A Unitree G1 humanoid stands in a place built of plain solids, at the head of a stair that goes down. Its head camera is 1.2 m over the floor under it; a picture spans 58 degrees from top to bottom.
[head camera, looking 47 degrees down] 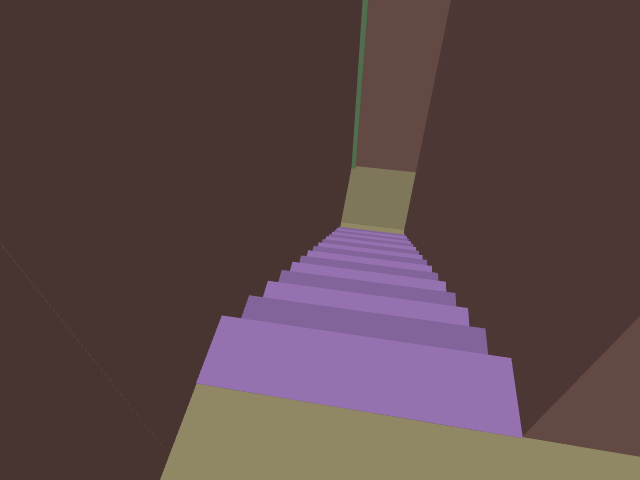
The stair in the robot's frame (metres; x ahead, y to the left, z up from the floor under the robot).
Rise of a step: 0.20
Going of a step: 0.23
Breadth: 0.91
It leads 10 degrees to the right of straight ahead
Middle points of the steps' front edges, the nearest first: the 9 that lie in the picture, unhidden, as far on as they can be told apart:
0.71 -0.13 0.00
0.93 -0.17 -0.20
1.16 -0.21 -0.40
1.39 -0.24 -0.60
1.62 -0.28 -0.80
1.84 -0.32 -1.00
2.07 -0.36 -1.21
2.30 -0.40 -1.41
2.52 -0.44 -1.61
